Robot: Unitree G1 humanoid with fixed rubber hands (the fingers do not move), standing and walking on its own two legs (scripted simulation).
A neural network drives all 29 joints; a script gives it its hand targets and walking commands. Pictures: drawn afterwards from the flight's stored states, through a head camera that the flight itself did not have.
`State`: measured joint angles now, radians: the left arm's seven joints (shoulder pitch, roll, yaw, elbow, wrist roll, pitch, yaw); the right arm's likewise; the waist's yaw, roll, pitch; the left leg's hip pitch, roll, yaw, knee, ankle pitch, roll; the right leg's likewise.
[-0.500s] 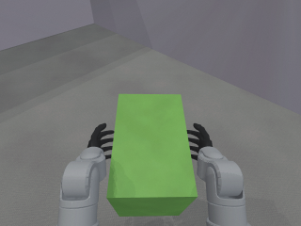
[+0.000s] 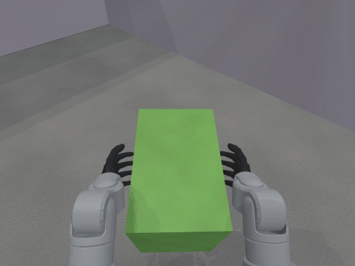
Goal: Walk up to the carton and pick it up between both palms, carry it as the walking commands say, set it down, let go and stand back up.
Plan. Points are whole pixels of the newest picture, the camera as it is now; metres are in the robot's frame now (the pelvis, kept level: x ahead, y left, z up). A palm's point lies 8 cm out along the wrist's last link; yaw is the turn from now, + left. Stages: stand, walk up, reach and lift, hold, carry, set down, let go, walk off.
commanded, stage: carry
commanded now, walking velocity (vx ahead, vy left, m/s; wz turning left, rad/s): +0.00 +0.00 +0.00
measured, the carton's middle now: (175, 182) +0.31 +0.00 +0.02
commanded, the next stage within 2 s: hold in 0.08 s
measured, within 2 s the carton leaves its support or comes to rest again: neither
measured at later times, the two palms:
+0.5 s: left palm (98, 198) +0.26 +0.17 +0.04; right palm (219, 197) +0.26 -0.10 +0.03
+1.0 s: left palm (107, 196) +0.30 +0.17 -0.02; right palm (211, 201) +0.28 -0.09 -0.02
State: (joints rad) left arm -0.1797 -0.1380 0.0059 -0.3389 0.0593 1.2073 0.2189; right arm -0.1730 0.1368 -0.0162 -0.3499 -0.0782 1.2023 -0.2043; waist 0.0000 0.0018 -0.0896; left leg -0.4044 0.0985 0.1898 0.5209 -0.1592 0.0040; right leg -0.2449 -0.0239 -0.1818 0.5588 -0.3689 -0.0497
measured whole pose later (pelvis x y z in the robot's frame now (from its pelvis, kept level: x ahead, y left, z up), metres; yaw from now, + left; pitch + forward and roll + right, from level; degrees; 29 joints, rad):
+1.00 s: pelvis -0.05 +0.07 -0.01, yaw -16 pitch +3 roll +1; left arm -0.50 -0.24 0.47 0.53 0.39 0.44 0.12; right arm -0.59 0.18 -0.40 0.75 -0.40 0.36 0.00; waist 0.15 -0.05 0.07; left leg -0.50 -0.03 -0.02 0.63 -0.17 0.00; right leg -0.47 0.02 0.12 0.73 -0.32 -0.05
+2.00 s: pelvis -0.06 +0.06 -0.14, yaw -16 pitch +37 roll -1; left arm -0.63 -0.19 0.50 0.50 0.26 0.24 0.11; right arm -0.76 0.19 -0.34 0.70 -0.29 0.18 -0.16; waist 0.14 -0.08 -0.19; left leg -1.55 -0.01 -0.07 1.27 -0.36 -0.04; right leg -1.49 0.09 0.07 1.33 -0.48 0.02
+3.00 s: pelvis -0.09 +0.06 -0.28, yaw -18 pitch +44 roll -1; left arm -0.97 -0.04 0.55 0.60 0.23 0.29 0.08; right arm -1.15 0.09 -0.33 0.83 -0.22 0.23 -0.24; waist 0.15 -0.10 -0.06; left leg -2.07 -0.01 -0.09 1.75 -0.45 -0.07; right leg -2.01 0.14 0.04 1.81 -0.58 0.03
